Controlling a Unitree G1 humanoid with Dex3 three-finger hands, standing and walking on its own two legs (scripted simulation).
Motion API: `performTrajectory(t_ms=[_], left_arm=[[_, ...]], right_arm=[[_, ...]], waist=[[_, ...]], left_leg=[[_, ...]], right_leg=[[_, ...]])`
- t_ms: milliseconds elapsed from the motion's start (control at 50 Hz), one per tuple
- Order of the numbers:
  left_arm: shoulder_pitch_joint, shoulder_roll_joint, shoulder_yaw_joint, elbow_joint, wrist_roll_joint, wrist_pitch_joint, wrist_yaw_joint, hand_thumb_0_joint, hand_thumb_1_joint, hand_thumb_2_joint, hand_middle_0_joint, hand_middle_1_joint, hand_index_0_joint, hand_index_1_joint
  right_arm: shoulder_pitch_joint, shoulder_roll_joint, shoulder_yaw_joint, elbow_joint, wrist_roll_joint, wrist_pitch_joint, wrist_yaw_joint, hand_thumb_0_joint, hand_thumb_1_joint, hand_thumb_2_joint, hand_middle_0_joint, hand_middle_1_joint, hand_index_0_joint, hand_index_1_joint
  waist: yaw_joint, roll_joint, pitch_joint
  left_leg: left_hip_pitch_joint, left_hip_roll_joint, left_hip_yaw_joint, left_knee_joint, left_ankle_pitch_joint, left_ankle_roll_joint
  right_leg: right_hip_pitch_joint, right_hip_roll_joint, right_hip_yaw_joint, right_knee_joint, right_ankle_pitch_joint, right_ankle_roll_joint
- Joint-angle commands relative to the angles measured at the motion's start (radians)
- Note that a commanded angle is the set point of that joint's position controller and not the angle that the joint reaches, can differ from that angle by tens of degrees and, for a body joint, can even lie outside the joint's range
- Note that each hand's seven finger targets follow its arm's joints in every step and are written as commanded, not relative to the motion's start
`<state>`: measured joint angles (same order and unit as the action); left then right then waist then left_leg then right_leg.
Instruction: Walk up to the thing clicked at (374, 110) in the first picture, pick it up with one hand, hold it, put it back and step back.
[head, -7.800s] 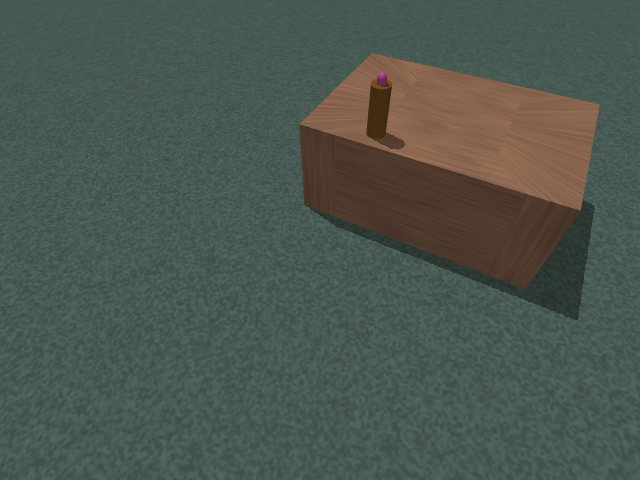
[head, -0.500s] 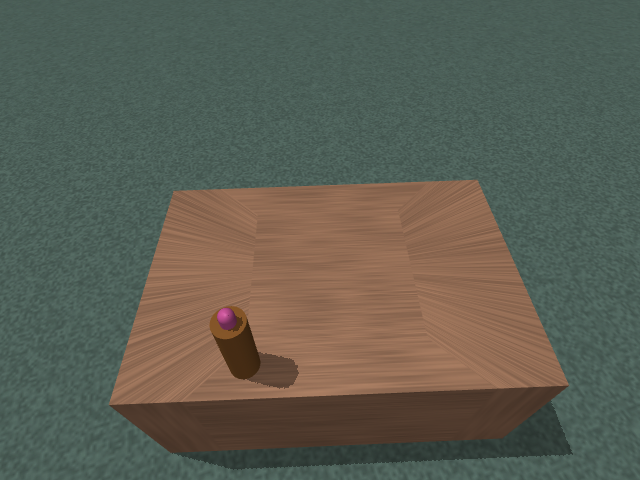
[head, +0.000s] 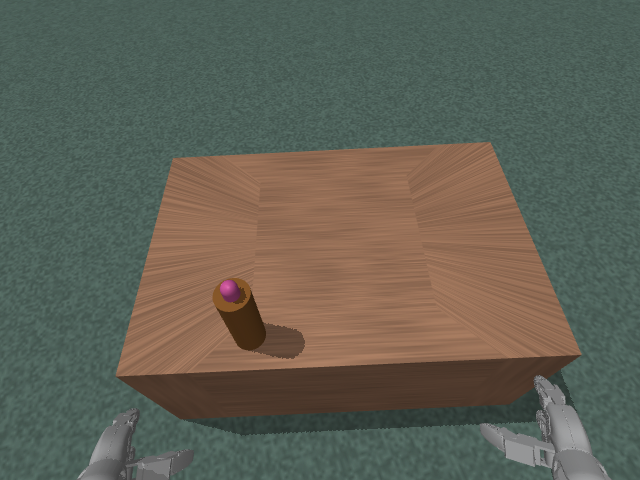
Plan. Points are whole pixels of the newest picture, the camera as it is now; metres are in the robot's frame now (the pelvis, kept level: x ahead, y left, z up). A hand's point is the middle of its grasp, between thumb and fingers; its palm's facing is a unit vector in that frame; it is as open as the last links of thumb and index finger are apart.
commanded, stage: go down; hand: left
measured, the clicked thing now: (240, 312) +0.44 +0.18 -0.23
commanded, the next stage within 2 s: none
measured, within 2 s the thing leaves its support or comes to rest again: neither
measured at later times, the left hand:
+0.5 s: hand (146, 452) +0.18 +0.26 -0.12, palm faces +0.05 -0.94 -0.33, open 17.4 cm
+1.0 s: hand (133, 451) +0.18 +0.27 -0.11, palm faces +0.07 -0.95 -0.31, open 17.6 cm
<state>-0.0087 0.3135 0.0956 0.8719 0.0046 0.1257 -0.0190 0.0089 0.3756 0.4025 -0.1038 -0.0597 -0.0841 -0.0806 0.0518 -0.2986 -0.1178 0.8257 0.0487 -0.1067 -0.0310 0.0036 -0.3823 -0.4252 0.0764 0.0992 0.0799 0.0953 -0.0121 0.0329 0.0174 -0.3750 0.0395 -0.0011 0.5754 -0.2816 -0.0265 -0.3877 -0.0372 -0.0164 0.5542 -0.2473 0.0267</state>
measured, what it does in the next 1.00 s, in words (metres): stands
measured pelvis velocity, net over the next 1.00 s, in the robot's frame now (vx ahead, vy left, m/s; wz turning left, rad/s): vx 0.03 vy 0.01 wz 0.02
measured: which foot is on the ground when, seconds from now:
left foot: down 0.00-1.00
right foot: down 0.00-1.00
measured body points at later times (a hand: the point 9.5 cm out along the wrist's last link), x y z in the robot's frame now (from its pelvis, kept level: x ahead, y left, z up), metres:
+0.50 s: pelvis +0.03 +0.01 -0.02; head +0.07 +0.00 +0.43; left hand +0.18 +0.31 -0.10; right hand +0.19 -0.27 -0.10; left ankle +0.01 +0.14 -0.73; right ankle +0.02 -0.14 -0.73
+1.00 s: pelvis +0.03 +0.01 -0.03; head +0.07 +0.00 +0.42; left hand +0.18 +0.32 -0.08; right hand +0.19 -0.26 -0.10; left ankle +0.01 +0.14 -0.73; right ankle +0.02 -0.14 -0.73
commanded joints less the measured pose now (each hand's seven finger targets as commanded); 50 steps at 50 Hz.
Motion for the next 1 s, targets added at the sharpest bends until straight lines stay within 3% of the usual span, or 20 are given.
performTrajectory(t_ms=[0, 20, 80, 120, 180, 220, 320, 360, 380, 420, 440, 460, 540, 560, 660, 800, 840, 900, 920, 980], left_arm=[[0.045, 0.188, 0.037, -0.147, 0.006, 0.113, -0.014, 0.000, -0.164, 0.028, -0.102, 0.000, -0.095, 0.000], [0.040, 0.170, 0.026, -0.162, 0.006, 0.130, -0.021, 0.000, -0.203, 0.016, -0.104, 0.000, -0.093, 0.000], [0.015, 0.261, 0.083, -0.298, 0.014, 0.151, -0.027, 0.000, -0.370, 0.021, -0.109, -0.011, -0.094, -0.024], [0.055, 0.210, 0.064, -0.317, 0.016, 0.163, -0.036, 0.000, -0.497, 0.004, -0.102, -0.025, -0.095, -0.032], [0.012, 0.244, 0.085, -0.420, 0.026, 0.154, -0.031, 0.000, -0.611, 0.000, -0.098, -0.040, -0.093, -0.047], [0.044, 0.246, 0.101, -0.443, 0.031, 0.150, -0.020, 0.000, -0.611, 0.003, -0.095, -0.045, -0.089, -0.054], [0.124, 0.204, 0.094, -0.501, 0.023, 0.168, -0.011, 0.000, -0.611, 0.000, -0.099, -0.045, -0.089, -0.056], [0.151, 0.215, 0.111, -0.510, 0.020, 0.184, -0.011, 0.000, -0.611, 0.000, -0.097, -0.038, -0.089, -0.046], [0.153, 0.208, 0.101, -0.534, 0.017, 0.190, -0.014, 0.000, -0.611, 0.000, -0.090, -0.034, -0.082, -0.043], [0.177, 0.220, 0.114, -0.528, 0.018, 0.209, -0.019, 0.000, -0.611, 0.000, -0.089, -0.038, -0.084, -0.044], [0.179, 0.211, 0.106, -0.535, 0.016, 0.215, -0.024, 0.000, -0.596, 0.000, -0.083, -0.031, -0.081, -0.035], [0.182, 0.226, 0.118, -0.538, 0.018, 0.224, -0.029, 0.000, -0.611, 0.000, -0.087, -0.035, -0.081, -0.042], [0.176, 0.216, 0.108, -0.580, 0.020, 0.252, -0.050, 0.000, -0.601, 0.015, -0.077, -0.037, -0.070, -0.045], [0.183, 0.231, 0.120, -0.592, 0.020, 0.257, -0.055, 0.000, -0.611, 0.008, -0.079, -0.035, -0.072, -0.043], [0.197, 0.253, 0.143, -0.659, 0.022, 0.268, -0.073, 0.000, -0.611, 0.012, -0.083, -0.035, -0.070, -0.049], [0.242, 0.246, 0.165, -0.714, 0.014, 0.267, -0.081, 0.000, -0.585, 0.047, -0.072, -0.040, -0.055, -0.057], [0.260, 0.239, 0.164, -0.738, 0.010, 0.272, -0.087, 0.000, -0.603, 0.040, -0.077, -0.038, -0.058, -0.057], [0.262, 0.257, 0.179, -0.763, 0.005, 0.278, -0.092, 0.000, -0.604, 0.040, -0.075, -0.036, -0.057, -0.055], [0.260, 0.267, 0.185, -0.763, 0.003, 0.279, -0.098, 0.000, -0.593, 0.056, -0.073, -0.045, -0.053, -0.065], [0.276, 0.277, 0.197, -0.793, 0.003, 0.286, -0.103, 0.000, -0.605, 0.046, -0.076, -0.040, -0.055, -0.062]], right_arm=[[0.059, -0.155, -0.044, -0.128, 0.008, -0.004, 0.005, 0.000, 0.166, -0.133, 0.049, 0.050, 0.050, 0.050], [0.022, -0.115, -0.012, -0.146, 0.013, -0.004, 0.010, 0.000, 0.187, -0.127, 0.049, 0.050, 0.050, 0.050], [0.047, -0.154, -0.066, -0.188, 0.007, -0.008, 0.011, 0.000, 0.326, -0.093, 0.049, 0.050, 0.050, 0.050], [0.078, -0.161, -0.070, -0.203, -0.002, -0.013, 0.013, 0.000, 0.410, -0.071, 0.050, 0.050, 0.051, 0.050], [0.008, -0.178, -0.078, -0.279, -0.011, -0.035, -0.005, 0.000, 0.479, -0.054, 0.050, 0.050, 0.051, 0.050], [-0.001, -0.152, -0.068, -0.273, -0.018, -0.050, -0.013, 0.000, 0.504, -0.048, 0.050, 0.050, 0.051, 0.050], [0.068, -0.142, -0.069, -0.264, -0.032, -0.067, -0.031, 0.000, 0.530, -0.043, 0.050, 0.050, 0.050, 0.050], [0.065, -0.160, -0.085, -0.305, -0.031, -0.070, -0.037, 0.000, 0.533, -0.042, 0.050, 0.050, 0.051, 0.050], [0.116, -0.116, -0.062, -0.249, -0.029, -0.061, -0.036, 0.000, 0.533, -0.042, 0.050, 0.050, 0.051, 0.050], [0.096, -0.161, -0.089, -0.322, -0.030, -0.066, -0.041, 0.000, 0.535, -0.041, 0.050, 0.050, 0.051, 0.050], [0.131, -0.103, -0.051, -0.277, -0.027, -0.058, -0.035, 0.000, 0.539, -0.040, 0.050, 0.050, 0.051, 0.050], [0.116, -0.129, -0.064, -0.312, -0.027, -0.058, -0.037, 0.000, 0.524, -0.044, 0.050, 0.049, 0.051, 0.050], [0.175, -0.120, -0.075, -0.316, -0.022, -0.052, -0.030, 0.000, 0.535, -0.042, 0.050, 0.049, 0.051, 0.049], [0.176, -0.114, -0.068, -0.311, -0.021, -0.050, -0.030, 0.000, 0.532, -0.042, 0.050, 0.049, 0.051, 0.049], [0.170, -0.124, -0.078, -0.388, -0.021, -0.052, -0.029, 0.000, 0.530, -0.045, 0.050, 0.050, 0.050, 0.050], [0.192, -0.104, -0.066, -0.475, -0.025, -0.057, -0.040, 0.000, 0.537, -0.046, 0.050, 0.050, 0.050, 0.050], [0.213, -0.094, -0.060, -0.481, -0.026, -0.055, -0.041, 0.000, 0.527, -0.049, 0.050, 0.050, 0.050, 0.050], [0.236, -0.091, -0.051, -0.512, -0.024, -0.050, -0.048, 0.000, 0.527, -0.049, 0.050, 0.050, 0.050, 0.050], [0.234, -0.108, -0.067, -0.527, -0.022, -0.050, -0.050, 0.000, 0.526, -0.050, 0.050, 0.050, 0.050, 0.050], [0.257, -0.095, -0.061, -0.536, -0.021, -0.046, -0.056, 0.000, 0.525, -0.051, 0.050, 0.050, 0.050, 0.050]], waist=[[-0.009, -0.027, -0.180], [0.003, -0.036, -0.160], [0.002, -0.013, -0.206], [-0.011, -0.030, -0.183], [-0.004, -0.035, -0.230], [0.016, -0.008, -0.244], [0.003, 0.016, -0.303], [-0.001, 0.015, -0.327], [0.006, 0.026, -0.291], [-0.004, -0.007, -0.291], [0.006, -0.002, -0.259], [0.003, 0.005, -0.255], [-0.013, -0.009, -0.227], [-0.001, 0.009, -0.235], [-0.001, 0.011, -0.271], [0.003, 0.004, -0.283], [0.006, 0.016, -0.299], [0.003, 0.003, -0.288], [-0.007, -0.004, -0.270], [0.006, 0.016, -0.260]], left_leg=[[0.049, -0.055, 0.037, -0.072, 0.171, 0.025], [0.017, -0.053, 0.033, -0.056, 0.150, 0.025], [-0.007, -0.053, 0.037, -0.033, 0.082, 0.031], [-0.008, -0.048, 0.030, -0.033, 0.082, 0.032], [-0.003, -0.043, 0.018, -0.014, 0.089, 0.032], [-0.011, -0.042, 0.013, 0.003, 0.114, 0.027], [0.020, -0.031, 0.000, 0.047, 0.241, 0.013], [0.025, -0.030, 0.000, 0.060, 0.291, 0.009], [0.012, -0.032, 0.000, 0.058, 0.279, 0.009], [0.002, -0.034, 0.001, 0.064, 0.277, 0.012], [-0.019, -0.040, 0.006, 0.069, 0.256, 0.014], [-0.022, -0.038, 0.005, 0.068, 0.256, 0.012], [-0.029, -0.041, 0.005, 0.079, 0.239, 0.014], [-0.032, -0.043, 0.007, 0.090, 0.257, 0.012], [-0.033, -0.042, 0.000, 0.114, 0.282, 0.010], [-0.063, -0.046, -0.002, 0.134, 0.213, 0.015], [-0.062, -0.043, -0.005, 0.147, 0.242, 0.013], [-0.087, -0.049, 0.000, 0.158, 0.200, 0.018], [-0.095, -0.046, -0.002, 0.153, 0.180, 0.018], [-0.110, -0.048, -0.003, 0.157, 0.158, 0.015]], right_leg=[[0.071, 0.040, -0.030, -0.060, 0.139, -0.030], [0.039, 0.043, -0.035, -0.044, 0.112, -0.032], [0.026, 0.039, -0.031, -0.026, 0.050, -0.031], [0.020, 0.041, -0.032, -0.023, 0.051, -0.029], [0.023, 0.036, -0.028, -0.004, 0.053, -0.025], [0.029, 0.032, -0.028, 0.020, 0.066, -0.028], [0.039, 0.035, -0.035, 0.076, 0.167, -0.031], [0.052, 0.036, -0.036, 0.089, 0.210, -0.031], [0.033, 0.036, -0.039, 0.085, 0.198, -0.030], [0.042, 0.035, -0.041, 0.087, 0.205, -0.028], [0.026, 0.032, -0.038, 0.084, 0.191, -0.027], [0.016, 0.033, -0.040, 0.089, 0.186, -0.028], [-0.024, 0.033, -0.045, 0.097, 0.178, -0.025], [-0.021, 0.029, -0.042, 0.102, 0.192, -0.027], [-0.015, 0.026, -0.040, 0.122, 0.209, -0.026], [-0.038, 0.025, -0.037, 0.143, 0.150, -0.023], [-0.047, 0.025, -0.040, 0.157, 0.170, -0.024], [-0.062, 0.023, -0.038, 0.160, 0.143, -0.021], [-0.073, 0.026, -0.040, 0.160, 0.122, -0.021], [-0.098, 0.027, -0.043, 0.166, 0.089, -0.025]])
